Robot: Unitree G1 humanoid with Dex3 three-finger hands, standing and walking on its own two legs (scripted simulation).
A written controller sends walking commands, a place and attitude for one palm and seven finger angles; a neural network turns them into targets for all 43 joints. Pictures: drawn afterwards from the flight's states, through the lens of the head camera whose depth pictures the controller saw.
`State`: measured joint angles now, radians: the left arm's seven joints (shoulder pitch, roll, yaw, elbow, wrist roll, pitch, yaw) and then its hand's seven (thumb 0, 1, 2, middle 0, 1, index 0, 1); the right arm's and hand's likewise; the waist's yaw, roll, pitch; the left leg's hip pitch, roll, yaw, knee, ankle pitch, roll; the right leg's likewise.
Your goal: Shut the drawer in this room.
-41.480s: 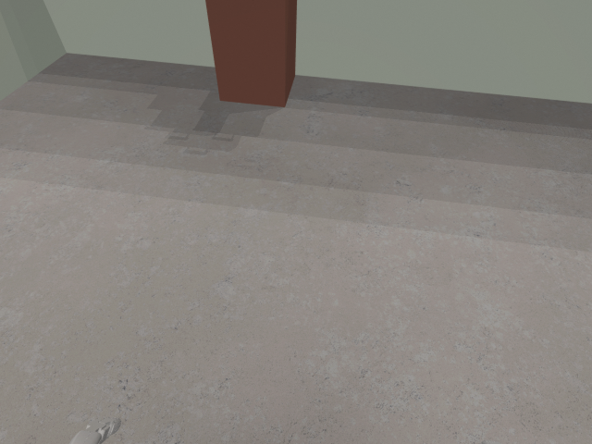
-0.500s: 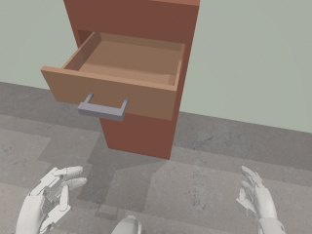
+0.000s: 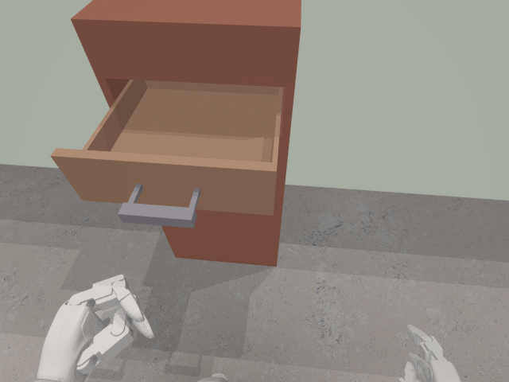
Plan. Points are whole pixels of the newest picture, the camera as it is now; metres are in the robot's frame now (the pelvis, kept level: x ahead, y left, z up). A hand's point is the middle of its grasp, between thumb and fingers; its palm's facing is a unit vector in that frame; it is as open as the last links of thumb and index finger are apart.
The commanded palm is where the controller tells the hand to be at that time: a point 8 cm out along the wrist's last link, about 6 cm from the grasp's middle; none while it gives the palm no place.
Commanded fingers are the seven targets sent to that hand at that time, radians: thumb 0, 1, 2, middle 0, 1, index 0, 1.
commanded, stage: raise the hand and make a fist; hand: left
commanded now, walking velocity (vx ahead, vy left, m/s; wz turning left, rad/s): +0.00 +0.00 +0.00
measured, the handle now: (162, 203) +0.40 +0.19 +0.05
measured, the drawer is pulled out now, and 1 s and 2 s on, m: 0.24 0.24 0.24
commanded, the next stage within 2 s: bring the fist close to the handle in 0.86 s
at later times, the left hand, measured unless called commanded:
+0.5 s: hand (129, 302) +0.19 +0.15 +0.14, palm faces -0.05 -1.00 -0.06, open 3.3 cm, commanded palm +0.17 +0.20 +0.15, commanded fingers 0.00 0.90 0.90 -1.40 -1.60 -1.40 -1.60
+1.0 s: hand (142, 294) +0.20 +0.14 +0.14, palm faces -0.03 -1.00 -0.07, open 3.3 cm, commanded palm +0.17 +0.20 +0.14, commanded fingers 0.00 0.90 0.90 -1.40 -1.60 -1.40 -1.60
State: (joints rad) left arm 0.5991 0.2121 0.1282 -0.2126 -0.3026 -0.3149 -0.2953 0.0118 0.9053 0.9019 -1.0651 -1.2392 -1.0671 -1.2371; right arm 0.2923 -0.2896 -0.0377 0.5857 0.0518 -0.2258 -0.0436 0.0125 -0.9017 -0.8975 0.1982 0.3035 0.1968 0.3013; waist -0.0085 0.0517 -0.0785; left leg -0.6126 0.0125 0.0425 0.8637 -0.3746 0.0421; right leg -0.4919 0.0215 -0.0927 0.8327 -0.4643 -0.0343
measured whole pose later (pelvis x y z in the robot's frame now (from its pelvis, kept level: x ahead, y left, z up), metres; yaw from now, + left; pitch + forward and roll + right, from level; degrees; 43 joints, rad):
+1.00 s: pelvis +0.00 -0.01 +0.02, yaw +0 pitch +0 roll -1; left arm 0.45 0.22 0.09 -0.32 -0.25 -0.06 -0.18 0.01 0.90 0.90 -1.40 -1.60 -1.40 -1.60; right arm 0.26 -0.27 0.04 0.58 0.05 -0.24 -0.04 0.01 -0.90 -0.90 0.20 0.30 0.20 0.30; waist 0.01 0.07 -0.07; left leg -0.38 0.01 0.04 0.68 -0.30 0.02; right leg -0.26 0.03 -0.09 0.65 -0.39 -0.05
